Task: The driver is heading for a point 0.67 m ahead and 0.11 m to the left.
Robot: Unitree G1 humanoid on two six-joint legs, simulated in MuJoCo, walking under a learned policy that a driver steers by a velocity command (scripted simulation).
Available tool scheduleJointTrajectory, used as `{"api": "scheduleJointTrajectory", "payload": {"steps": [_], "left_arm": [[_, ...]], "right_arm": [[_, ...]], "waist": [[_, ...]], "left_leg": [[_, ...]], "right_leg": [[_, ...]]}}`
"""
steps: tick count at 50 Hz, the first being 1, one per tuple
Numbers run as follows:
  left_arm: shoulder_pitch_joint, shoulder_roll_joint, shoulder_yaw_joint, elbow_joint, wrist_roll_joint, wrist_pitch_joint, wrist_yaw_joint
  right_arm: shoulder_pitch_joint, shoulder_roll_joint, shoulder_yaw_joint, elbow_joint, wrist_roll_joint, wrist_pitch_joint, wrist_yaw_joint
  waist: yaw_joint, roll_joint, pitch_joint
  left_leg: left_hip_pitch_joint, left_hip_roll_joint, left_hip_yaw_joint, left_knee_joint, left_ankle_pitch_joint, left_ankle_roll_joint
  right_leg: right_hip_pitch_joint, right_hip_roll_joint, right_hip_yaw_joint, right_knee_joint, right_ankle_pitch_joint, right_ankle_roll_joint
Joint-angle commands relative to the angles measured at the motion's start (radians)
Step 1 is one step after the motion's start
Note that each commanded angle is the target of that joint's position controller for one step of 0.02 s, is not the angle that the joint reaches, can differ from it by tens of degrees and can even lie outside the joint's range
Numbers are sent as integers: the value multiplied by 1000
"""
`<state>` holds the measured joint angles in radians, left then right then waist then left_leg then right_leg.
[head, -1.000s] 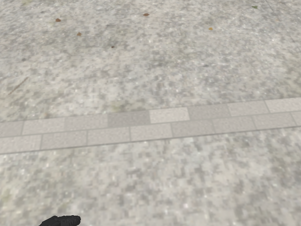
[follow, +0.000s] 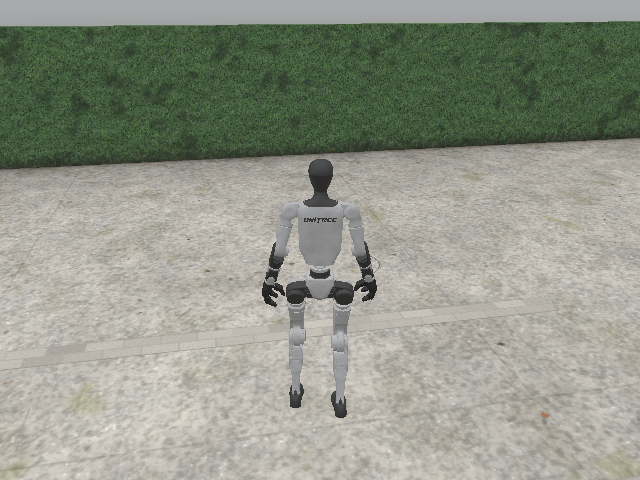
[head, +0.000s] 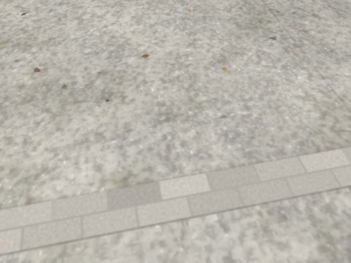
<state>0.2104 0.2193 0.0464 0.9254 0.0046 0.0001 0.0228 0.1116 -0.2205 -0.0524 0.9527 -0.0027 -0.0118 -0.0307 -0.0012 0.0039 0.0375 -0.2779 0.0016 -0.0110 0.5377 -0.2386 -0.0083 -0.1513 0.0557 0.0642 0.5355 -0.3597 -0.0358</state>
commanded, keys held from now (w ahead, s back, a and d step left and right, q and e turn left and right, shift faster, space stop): no key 0.60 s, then w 0.40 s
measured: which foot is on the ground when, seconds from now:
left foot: down 0.00-1.00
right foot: down 0.00-0.88, up 0.90-1.00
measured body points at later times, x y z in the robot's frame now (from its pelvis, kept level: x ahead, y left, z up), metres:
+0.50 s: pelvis -0.01 +0.00 +0.00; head +0.00 +0.00 +0.45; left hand +0.02 +0.25 -0.15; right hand +0.06 -0.25 -0.14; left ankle +0.03 +0.13 -0.73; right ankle -0.05 -0.10 -0.73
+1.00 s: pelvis +0.08 +0.06 +0.01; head +0.08 +0.08 +0.46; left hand +0.11 +0.32 -0.14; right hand +0.09 -0.20 -0.13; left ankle +0.05 +0.14 -0.73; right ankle +0.01 -0.09 -0.65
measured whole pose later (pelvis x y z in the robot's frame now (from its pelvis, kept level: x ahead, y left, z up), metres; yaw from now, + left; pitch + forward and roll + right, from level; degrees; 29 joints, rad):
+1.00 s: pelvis +0.08 +0.06 +0.01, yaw +1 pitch +0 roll -1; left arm 0.30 0.25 0.05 1.01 -0.04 -0.09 0.01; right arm 0.31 -0.23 -0.05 1.08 0.01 -0.11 0.02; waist -0.02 -0.03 -0.01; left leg -0.18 -0.03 0.04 0.46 -0.29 0.06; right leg -0.40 -0.01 0.03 1.10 -0.35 -0.06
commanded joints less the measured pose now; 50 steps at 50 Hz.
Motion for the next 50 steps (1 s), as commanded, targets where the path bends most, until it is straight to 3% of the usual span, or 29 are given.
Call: {"api": "scheduleJointTrajectory", "payload": {"steps": [1,16,30,31,33,35,36,38,40,41,43,44,45,46,47,48,50], "left_arm": [[18,101,18,-21,0,-13,4],[44,88,5,64,1,-20,7],[88,72,-8,110,-1,-22,9],[110,66,-9,122,-1,-21,10],[116,111,5,116,-13,-18,15],[168,150,17,111,-25,-33,16],[169,182,29,109,-31,-45,15],[155,170,31,98,-24,-65,11],[139,149,27,86,-33,-73,2],[119,154,27,79,-38,-70,0],[96,164,28,65,-35,-63,-6],[62,150,21,48,-33,-69,-6],[49,75,3,15,-27,-82,-6],[53,63,2,-7,-36,-99,-4],[47,101,11,-7,-54,-109,-10],[35,110,13,-4,-56,-114,-18],[17,121,27,0,-38,-115,-17]], "right_arm": [[-18,-113,-22,-27,0,-7,-5],[15,-109,-15,66,-1,0,-12],[58,-97,-4,109,0,2,-15],[74,-86,-1,119,0,3,-15],[72,-98,-5,117,10,2,-17],[11,-82,0,84,17,-24,-10],[-9,-60,5,70,23,-43,0],[-21,-76,1,55,31,-71,18],[-15,-81,0,45,39,-92,33],[10,-78,-3,54,40,-99,37],[179,-89,-22,126,34,-96,38],[302,-120,-36,155,30,-92,35],[440,-218,-59,173,25,-89,30],[485,-220,-47,183,11,-98,43],[372,-163,-24,154,9,-109,45],[283,-124,-11,119,10,-114,50],[209,-109,4,84,4,-113,59]], "waist": [[-3,-11,-46],[-5,-6,-6],[-5,-6,7],[-3,-12,-13],[8,-49,36],[42,-112,101],[45,-169,131],[40,-158,159],[23,-130,145],[0,-123,125],[-69,-106,44],[-126,-39,-2],[-155,234,-63],[-140,309,-94],[-82,167,-5],[-55,102,45],[-22,61,69]], "left_leg": [[142,51,-53,-50,244,41],[138,36,-48,-91,164,34],[122,30,-49,-105,133,38],[127,15,-34,-101,28,39],[39,-32,8,-37,-275,49],[-119,-43,31,82,-298,53],[-188,-33,51,178,-190,52],[-295,30,3,282,-198,73],[-288,53,7,183,-220,89],[-181,37,42,72,-167,89],[172,-43,101,-31,5,63],[320,9,-2,-74,-13,84],[481,231,-376,-240,-124,186],[509,383,-722,-371,-218,293],[429,398,-673,-362,-290,285],[356,347,-538,-369,-278,246],[272,268,-342,-394,-78,192]], "right_leg": [[-105,-74,61,-113,247,-16],[-118,-71,45,-164,154,-12],[-125,-65,28,-176,133,-9],[-119,-60,25,-189,26,-14],[-152,-74,69,-213,-288,-60],[-125,-196,247,-313,-482,-140],[-89,-290,372,-373,-487,-188],[-34,-364,448,-385,-358,-230],[22,-334,363,-346,-206,-196],[-10,-291,286,-319,-144,-166],[-170,-199,164,-210,33,-120],[-254,-143,89,-36,183,-83],[-445,-22,-62,329,97,-6],[-584,24,-7,566,-193,3],[-665,-58,51,694,-142,-23],[-674,-110,44,706,-30,-45],[-629,-169,11,612,121,-49]]}}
